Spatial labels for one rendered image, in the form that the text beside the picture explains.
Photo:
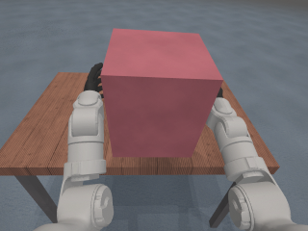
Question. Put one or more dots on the right robot hand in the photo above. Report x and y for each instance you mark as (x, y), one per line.
(220, 92)

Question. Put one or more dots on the robot right forearm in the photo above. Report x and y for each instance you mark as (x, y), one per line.
(241, 161)

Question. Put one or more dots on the robot right upper arm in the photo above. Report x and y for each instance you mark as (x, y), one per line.
(260, 206)

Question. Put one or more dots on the carton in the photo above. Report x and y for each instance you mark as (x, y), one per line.
(159, 88)

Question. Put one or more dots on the robot left upper arm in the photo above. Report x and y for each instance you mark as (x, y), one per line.
(83, 208)

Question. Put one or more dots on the left robot hand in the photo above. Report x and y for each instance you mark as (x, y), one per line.
(93, 81)

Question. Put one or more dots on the robot left forearm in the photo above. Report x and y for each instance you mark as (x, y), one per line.
(85, 138)

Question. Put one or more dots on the table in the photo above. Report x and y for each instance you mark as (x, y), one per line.
(39, 146)

